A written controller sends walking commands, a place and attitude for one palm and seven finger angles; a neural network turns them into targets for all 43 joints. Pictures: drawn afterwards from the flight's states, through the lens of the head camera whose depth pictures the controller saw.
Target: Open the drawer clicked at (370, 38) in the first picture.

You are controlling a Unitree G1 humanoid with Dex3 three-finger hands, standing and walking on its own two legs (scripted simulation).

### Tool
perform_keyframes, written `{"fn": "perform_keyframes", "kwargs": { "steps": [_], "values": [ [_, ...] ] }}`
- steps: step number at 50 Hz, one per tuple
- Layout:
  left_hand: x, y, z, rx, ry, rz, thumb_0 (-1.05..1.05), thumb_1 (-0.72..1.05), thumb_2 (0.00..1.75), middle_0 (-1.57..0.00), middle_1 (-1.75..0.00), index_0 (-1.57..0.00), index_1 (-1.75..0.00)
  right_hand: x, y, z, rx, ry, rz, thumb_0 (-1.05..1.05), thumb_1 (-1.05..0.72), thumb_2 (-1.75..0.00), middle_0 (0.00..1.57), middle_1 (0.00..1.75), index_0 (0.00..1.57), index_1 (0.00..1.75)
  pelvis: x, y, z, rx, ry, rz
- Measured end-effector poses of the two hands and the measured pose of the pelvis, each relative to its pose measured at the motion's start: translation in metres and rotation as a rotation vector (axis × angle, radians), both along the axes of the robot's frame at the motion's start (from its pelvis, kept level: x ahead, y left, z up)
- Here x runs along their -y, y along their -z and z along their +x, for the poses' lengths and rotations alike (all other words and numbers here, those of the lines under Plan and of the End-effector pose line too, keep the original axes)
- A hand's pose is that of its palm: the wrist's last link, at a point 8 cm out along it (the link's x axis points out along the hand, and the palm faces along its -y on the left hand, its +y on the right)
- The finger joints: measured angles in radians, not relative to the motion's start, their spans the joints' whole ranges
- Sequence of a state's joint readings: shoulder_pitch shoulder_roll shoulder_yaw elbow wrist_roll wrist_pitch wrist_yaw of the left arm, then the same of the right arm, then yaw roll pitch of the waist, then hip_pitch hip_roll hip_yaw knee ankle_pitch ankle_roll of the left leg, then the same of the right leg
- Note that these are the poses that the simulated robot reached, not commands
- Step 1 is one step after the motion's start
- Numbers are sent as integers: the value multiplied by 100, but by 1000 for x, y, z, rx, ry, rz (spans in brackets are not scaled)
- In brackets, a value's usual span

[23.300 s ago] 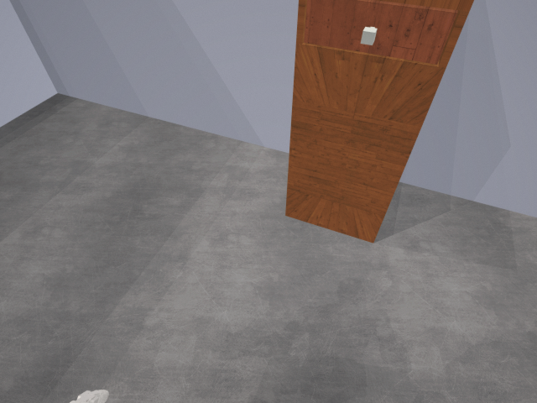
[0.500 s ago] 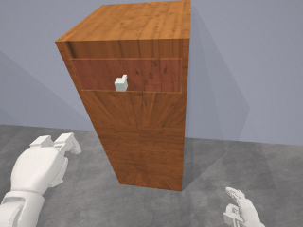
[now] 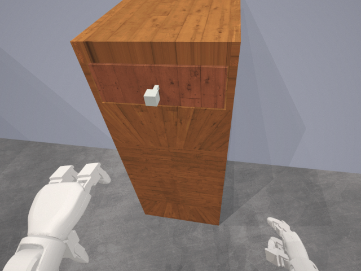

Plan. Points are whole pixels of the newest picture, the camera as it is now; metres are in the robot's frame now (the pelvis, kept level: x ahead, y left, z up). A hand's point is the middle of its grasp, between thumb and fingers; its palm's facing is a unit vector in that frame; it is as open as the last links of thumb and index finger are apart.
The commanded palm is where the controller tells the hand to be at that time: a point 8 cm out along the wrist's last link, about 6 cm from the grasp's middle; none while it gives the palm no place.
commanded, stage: lift the hand off the handle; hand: left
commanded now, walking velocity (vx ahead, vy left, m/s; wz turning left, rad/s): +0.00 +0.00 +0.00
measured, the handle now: (153, 94) +0.51 +0.17 +0.13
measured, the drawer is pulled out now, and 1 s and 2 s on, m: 0.00 0.00 0.00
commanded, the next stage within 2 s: draw the hand back to the body in 1.50 s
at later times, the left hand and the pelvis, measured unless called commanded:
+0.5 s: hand (77, 188) +0.20 +0.22 +0.15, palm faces +0.17 -0.08 -0.98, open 13.8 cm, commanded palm +0.14 +0.22 +0.22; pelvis +0.01 -0.01 +0.00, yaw +0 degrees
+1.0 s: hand (66, 166) +0.20 +0.21 +0.22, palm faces +0.23 -0.03 -0.97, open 13.9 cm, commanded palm +0.14 +0.21 +0.29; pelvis -0.01 -0.02 +0.00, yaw +1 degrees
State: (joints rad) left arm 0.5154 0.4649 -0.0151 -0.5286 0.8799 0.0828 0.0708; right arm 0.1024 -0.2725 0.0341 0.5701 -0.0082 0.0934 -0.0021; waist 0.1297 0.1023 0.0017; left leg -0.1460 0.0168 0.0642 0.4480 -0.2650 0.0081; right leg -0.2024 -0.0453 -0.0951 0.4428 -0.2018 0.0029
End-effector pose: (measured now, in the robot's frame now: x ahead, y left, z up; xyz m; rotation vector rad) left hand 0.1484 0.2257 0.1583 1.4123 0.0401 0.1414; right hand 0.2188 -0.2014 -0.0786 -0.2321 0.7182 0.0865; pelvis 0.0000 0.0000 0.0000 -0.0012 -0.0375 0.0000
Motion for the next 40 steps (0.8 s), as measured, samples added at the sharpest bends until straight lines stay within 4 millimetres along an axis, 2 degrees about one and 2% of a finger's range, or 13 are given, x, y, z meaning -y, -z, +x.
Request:
{"fn": "perform_keyframes", "kwargs": {
  "steps": [7, 14, 19, 25, 40],
  "values": [
    [0, -2, 13, 29, 13, 33, 0, -49, 30, -32, -120, -32, -120, -10, 1, 4, -12, -9, 21, 1, -91, -90, 20, 30, 20, 30, 0, 0, 4, -3, 6, -2],
    [-2, -8, 21, 27, -23, 19, 0, -49, 30, -32, -120, -32, -120, -7, 2, 7, -27, -4, 27, 1, -91, -90, 20, 30, 20, 30, 0, 0, 8, -5, 3, -2],
    [4, -23, 22, 60, 7, 43, 0, -49, 30, -32, -120, -32, -120, 0, 2, 10, -25, 4, 18, 1, -91, -90, 20, 30, 20, 30, 2, 0, 11, -1, 3, -3],
    [2, -45, 20, 94, -13, 68, 0, -49, 30, -32, -120, -32, -120, 7, -1, 16, -14, 17, 25, 2, -91, -90, 20, 30, 20, 30, 5, -1, 12, 11, 0, -1],
    [8, -84, 12, 129, 1, 103, 0, -50, 30, -32, -120, -32, -120, 15, -11, 23, 42, 7, 36, 1, -91, -90, 20, 30, 20, 30, 15, -1, 4, 35, -9, 5]
  ]
}}
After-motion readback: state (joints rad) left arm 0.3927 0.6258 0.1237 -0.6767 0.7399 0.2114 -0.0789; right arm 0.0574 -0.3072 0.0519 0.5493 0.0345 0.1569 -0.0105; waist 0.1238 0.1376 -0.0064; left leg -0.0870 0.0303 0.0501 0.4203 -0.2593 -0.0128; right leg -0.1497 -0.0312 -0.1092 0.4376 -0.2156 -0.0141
